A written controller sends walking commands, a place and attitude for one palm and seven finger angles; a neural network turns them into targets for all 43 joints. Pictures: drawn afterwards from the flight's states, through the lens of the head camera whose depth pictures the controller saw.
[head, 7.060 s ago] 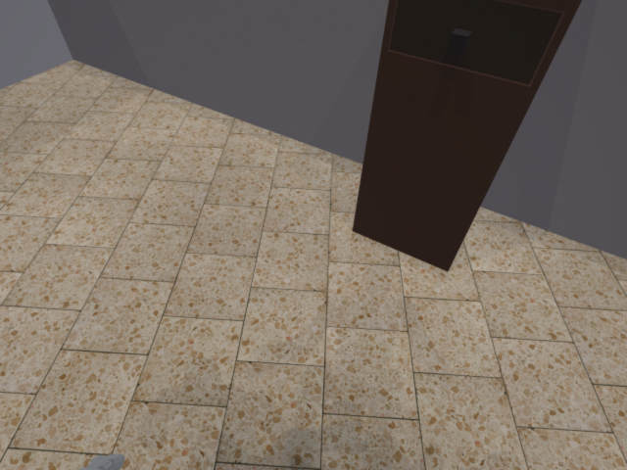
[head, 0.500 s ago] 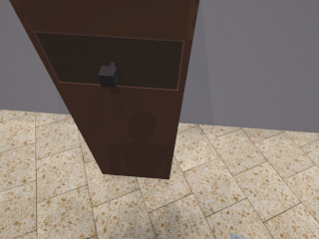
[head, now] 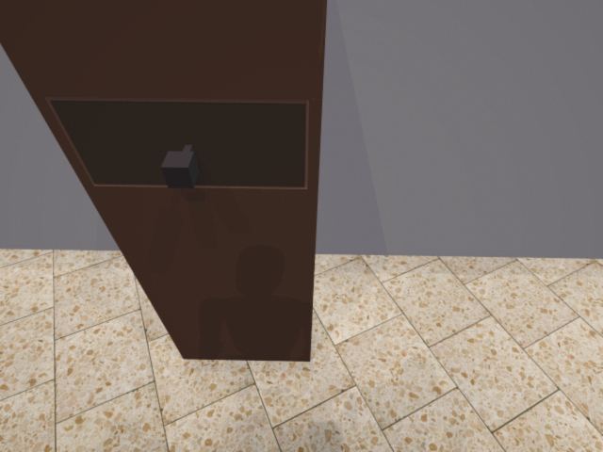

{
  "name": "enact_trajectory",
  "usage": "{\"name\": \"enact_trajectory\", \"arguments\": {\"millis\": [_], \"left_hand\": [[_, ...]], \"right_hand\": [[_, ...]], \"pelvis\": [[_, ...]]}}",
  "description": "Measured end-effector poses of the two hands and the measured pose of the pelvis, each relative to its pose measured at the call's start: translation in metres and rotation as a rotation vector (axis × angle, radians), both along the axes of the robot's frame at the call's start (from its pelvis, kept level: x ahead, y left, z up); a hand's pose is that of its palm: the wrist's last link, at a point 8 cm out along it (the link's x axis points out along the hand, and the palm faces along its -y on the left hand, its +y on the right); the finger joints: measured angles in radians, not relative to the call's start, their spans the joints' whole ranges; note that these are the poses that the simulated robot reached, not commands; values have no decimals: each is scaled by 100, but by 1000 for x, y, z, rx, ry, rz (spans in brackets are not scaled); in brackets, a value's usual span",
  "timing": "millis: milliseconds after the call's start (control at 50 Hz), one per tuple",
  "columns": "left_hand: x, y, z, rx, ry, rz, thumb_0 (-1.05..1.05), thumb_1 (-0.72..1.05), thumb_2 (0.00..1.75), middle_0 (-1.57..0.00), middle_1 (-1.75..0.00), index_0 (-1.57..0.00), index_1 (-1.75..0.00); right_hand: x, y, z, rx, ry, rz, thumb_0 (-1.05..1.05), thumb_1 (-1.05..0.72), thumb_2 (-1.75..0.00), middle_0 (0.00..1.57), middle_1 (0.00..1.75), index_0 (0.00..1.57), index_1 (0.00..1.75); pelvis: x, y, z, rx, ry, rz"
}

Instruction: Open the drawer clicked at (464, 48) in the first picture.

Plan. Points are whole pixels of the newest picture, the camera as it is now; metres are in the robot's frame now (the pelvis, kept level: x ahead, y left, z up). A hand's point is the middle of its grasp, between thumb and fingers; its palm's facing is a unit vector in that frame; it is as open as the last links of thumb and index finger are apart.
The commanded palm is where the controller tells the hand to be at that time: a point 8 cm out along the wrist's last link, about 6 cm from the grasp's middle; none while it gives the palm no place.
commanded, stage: look again from close up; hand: left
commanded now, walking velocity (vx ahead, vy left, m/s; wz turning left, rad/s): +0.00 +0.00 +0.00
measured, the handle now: (184, 161) +0.51 +0.21 +0.12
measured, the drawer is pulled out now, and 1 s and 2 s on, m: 0.00 0.00 0.00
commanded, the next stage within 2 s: shuffle to correct the standing spot in 0.58 s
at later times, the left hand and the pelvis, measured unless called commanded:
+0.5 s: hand out of the picture +0.03 +0.16 -0.17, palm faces +0.01 -0.98 -0.19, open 7.4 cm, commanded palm none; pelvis +0.04 -0.01 +0.01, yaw +0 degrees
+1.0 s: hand out of the picture +0.05 +0.18 -0.17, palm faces +0.04 -0.96 -0.26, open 7.4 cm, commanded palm none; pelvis +0.02 -0.01 +0.00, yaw +0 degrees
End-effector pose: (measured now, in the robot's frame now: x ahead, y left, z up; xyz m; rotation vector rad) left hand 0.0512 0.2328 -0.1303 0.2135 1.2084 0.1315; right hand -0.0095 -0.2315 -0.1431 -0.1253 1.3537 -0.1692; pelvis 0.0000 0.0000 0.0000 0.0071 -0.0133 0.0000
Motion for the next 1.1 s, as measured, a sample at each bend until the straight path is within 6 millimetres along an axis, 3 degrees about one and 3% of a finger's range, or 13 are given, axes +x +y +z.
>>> {"name": "enact_trajectory", "arguments": {"millis": [80,180,380,540,660,780,900,1000,1100], "left_hand": [[-10,-3,-2,-7,57,9,1,91,90,-20,-30,-20,-30],[-21,-8,-4,-16,119,27,1,91,90,-20,-30,-20,-30],[-28,-20,-7,-34,173,58,1,91,90,-20,-30,-20,-30],[-21,-27,-9,-40,172,65,1,91,90,-20,-30,-20,-30],[-13,-27,-9,-35,163,68,1,91,90,-20,-30,-20,-30],[-5,-24,-6,-17,149,71,0,91,90,-20,-30,-20,-30],[-2,-15,-4,16,127,76,0,91,90,-20,-30,-20,-30],[-10,-2,-6,29,111,88,0,91,90,-20,-30,-20,-30],[-21,15,-18,3,123,93,0,91,90,-20,-30,-20,-30]], "right_hand": [[-13,2,1,7,59,-7,0,-91,-90,19,30,20,30],[-10,6,1,19,84,-6,0,-91,-90,19,30,20,30],[35,4,0,18,31,22,1,-92,-90,20,30,20,30],[68,-8,3,-5,-23,37,1,-92,-90,20,30,20,30],[82,-12,5,-11,-40,47,0,-92,-90,19,30,20,30],[86,-15,4,-9,-36,47,0,-91,-90,20,30,20,30],[84,-17,-1,-12,-34,43,0,-91,-90,20,30,20,30],[79,-16,-2,-32,-36,45,0,-91,-90,20,30,20,30],[71,-3,2,-51,-63,46,0,-91,-90,19,30,20,30]], "pelvis": [[5,-2,2,0,7,-1],[13,-5,4,2,8,-3],[28,-9,5,5,8,-5],[38,-13,5,8,7,-6],[44,-17,6,9,7,-4],[45,-20,6,12,10,-4],[34,-19,2,15,11,-9],[22,-9,-2,13,-3,4],[17,7,-6,9,-9,12]]}}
